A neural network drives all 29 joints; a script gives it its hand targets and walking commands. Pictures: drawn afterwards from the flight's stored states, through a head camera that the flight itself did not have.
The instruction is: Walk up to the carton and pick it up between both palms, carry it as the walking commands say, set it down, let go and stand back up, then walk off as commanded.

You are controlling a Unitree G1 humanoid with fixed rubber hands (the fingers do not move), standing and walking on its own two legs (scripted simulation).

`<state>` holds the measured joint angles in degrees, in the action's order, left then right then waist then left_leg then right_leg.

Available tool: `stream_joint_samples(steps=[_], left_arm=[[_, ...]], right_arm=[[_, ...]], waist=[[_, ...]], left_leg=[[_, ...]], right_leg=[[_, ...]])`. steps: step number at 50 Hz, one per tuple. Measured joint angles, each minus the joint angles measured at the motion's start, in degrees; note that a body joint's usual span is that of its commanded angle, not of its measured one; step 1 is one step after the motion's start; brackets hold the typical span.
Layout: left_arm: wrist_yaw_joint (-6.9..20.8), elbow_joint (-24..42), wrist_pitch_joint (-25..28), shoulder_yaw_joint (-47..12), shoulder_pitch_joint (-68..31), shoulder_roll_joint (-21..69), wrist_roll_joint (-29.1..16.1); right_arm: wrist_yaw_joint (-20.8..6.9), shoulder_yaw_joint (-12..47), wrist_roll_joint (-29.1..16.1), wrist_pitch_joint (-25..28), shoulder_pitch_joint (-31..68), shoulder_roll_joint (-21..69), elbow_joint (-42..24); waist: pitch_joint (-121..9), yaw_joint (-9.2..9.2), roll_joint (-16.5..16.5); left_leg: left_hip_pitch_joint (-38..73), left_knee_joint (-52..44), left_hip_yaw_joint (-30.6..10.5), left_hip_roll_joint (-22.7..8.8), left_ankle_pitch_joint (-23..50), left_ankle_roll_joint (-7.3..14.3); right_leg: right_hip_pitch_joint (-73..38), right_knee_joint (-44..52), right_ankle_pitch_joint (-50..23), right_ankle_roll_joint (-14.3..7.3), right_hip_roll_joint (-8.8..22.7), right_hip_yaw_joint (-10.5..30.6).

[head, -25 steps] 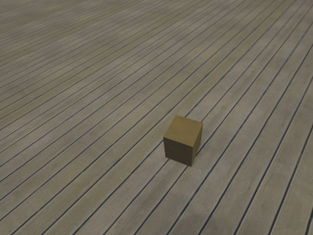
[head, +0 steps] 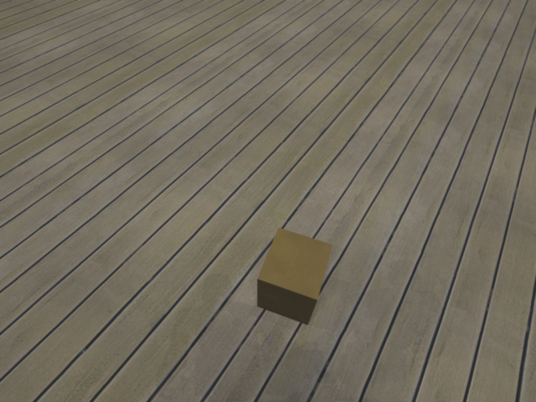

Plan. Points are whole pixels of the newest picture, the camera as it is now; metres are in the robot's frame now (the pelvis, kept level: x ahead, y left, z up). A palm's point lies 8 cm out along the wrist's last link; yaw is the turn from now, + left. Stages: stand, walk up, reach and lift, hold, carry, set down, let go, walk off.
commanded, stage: walk up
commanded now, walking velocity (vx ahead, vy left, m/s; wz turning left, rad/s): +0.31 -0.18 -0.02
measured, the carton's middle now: (293, 277) +0.61 -0.09 -0.65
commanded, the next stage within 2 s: none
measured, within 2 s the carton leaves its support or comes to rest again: neither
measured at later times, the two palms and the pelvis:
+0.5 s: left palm (176, 370) +0.20 +0.17 -0.11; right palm out of the picture +0.13 -0.31 -0.15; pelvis +0.15 -0.08 +0.01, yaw +0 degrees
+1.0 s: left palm (170, 388) +0.19 +0.18 -0.14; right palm (444, 362) +0.22 -0.27 -0.13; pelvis +0.18 -0.04 +0.01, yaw -1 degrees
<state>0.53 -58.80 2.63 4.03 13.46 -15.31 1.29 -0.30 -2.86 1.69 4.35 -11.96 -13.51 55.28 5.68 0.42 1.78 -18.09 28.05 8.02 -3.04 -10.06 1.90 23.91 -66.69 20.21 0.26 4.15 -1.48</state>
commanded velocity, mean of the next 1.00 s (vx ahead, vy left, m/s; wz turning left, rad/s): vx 0.12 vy -0.01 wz -0.04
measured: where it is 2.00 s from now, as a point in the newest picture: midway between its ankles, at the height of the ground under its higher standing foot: outside the picture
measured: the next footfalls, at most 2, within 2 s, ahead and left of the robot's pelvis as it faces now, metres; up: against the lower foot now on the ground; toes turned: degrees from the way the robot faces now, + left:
right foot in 0.36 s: +0.23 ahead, -0.18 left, +0.00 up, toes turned -6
left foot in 0.76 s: +0.24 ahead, +0.06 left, +0.00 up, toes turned +4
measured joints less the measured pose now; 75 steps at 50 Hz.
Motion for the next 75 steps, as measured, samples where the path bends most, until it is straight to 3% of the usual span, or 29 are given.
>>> stream_joint_samples(steps=[8,11,16,18,20,23,26,31,35,39,45,54,75], left_arm=[[1.9,1.7,-4.2,0.2,-7.3,0.6,0.7],[2.2,2.0,-4.8,-0.4,-8.7,2.2,0.5],[1.7,2.6,-3.4,-1.4,-9.6,5.2,0.1],[1.1,2.7,-1.8,-1.4,-9.0,5.2,0.3],[0.3,2.3,-0.7,-1.2,-8.3,5.8,0.3],[-0.6,1.0,-0.4,-1.1,-4.9,5.9,0.0],[-1.1,-0.3,-0.1,-1.2,-0.9,5.6,0.0],[-1.6,-1.6,0.0,-2.1,2.9,5.5,-0.6],[-2.4,-1.2,-1.5,-2.1,2.7,5.7,-0.4],[-2.7,-1.3,-3.1,-2.1,1.6,5.6,-1.0],[-2.4,-2.7,-3.9,-2.3,0.3,5.2,-1.1],[-2.4,-5.3,-2.9,-2.8,2.1,5.4,-0.6],[-2.9,-6.1,-2.1,-3.0,3.3,7.8,-0.9]], right_arm=[[1.3,0.4,0.3,0.0,-12.4,2.2,5.3],[1.2,0.2,0.2,-0.3,-14.0,3.2,5.8],[0.6,-0.6,0.0,-1.4,-14.3,4.0,6.7],[0.6,-0.6,-0.1,-1.7,-14.5,4.0,6.6],[0.9,-0.9,0.2,-2.5,-12.5,3.5,6.5],[0.9,-1.7,0.7,-3.4,-9.0,2.3,6.1],[1.0,-1.7,0.5,-4.3,-5.8,1.4,5.2],[1.7,-0.6,-1.3,-6.2,0.0,1.1,3.6],[2.3,0.1,-1.3,-6.9,2.1,2.0,2.9],[2.6,0.4,-1.0,-5.9,1.5,2.7,3.2],[2.2,1.6,-1.7,-4.8,1.1,4.6,5.6],[2.1,1.7,-1.4,-3.9,-0.5,5.3,8.0],[2.3,1.7,-1.1,-3.6,-4.9,5.9,10.2]], waist=[[-0.4,-3.64,0.3],[-0.6,-4.48,0.0],[-1.6,-5.34,-1.4],[-2.6,-5.12,-1.5],[-2.2,-4.33,-3.2],[-2.2,-2.45,-4.1],[-2.3,-0.33,-4.4],[-0.8,0.19,-4.1],[-0.7,0.62,-3.5],[-1.9,0.63,-2.4],[-3.2,0.62,0.7],[-4.2,-0.14,-0.7],[-3.8,-0.62,-1.7]], left_leg=[[8.8,-5.8,-0.7,-1.8,-2.0,-1.3],[10.9,-6.5,-0.6,-2.5,-3.1,-2.4],[13.1,-4.5,-0.6,-2.8,-6.8,-4.5],[11.5,1.1,-1.0,-3.0,-10.7,-4.6],[6.5,14.1,-3.6,-2.9,-17.6,-3.5],[-0.2,28.3,-4.4,-1.2,-14.1,-3.5],[-4.0,30.6,-4.4,-1.1,-9.9,-4.1],[-4.4,19.5,-6.8,0.0,-7.8,-3.7],[-2.1,11.6,-5.7,0.6,-7.9,-3.2],[4.3,-0.8,-4.6,1.0,-1.5,-2.1],[7.1,-4.4,-3.7,2.4,-0.8,-0.7],[9.2,-8.4,-3.4,3.0,0.8,-0.3],[9.2,-7.0,-4.0,2.4,-0.9,-0.9]], right_leg=[[10.6,7.0,-10.5,1.9,-0.1,0.0],[8.8,16.7,-12.5,1.9,0.5,-1.5],[-0.6,32.2,-8.8,1.5,0.1,-4.2],[-5.3,38.3,-9.7,0.6,-0.3,-4.7],[-4.6,35.1,-9.2,-1.1,-0.9,-5.3],[-7.4,37.0,-8.0,-1.8,-0.2,-5.2],[-10.4,41.2,-9.4,-1.6,0.1,-4.5],[-12.5,44.0,-10.3,-1.9,-0.3,-4.0],[-11.9,42.5,-9.2,-1.7,-1.4,-4.5],[-10.8,38.5,-6.7,-0.6,-2.1,-5.1],[-13.7,43.1,-9.2,0.4,-1.7,-3.0],[-15.8,47.2,-10.6,0.9,-1.4,-2.8],[-16.3,46.4,-8.9,0.5,-1.9,-3.3]])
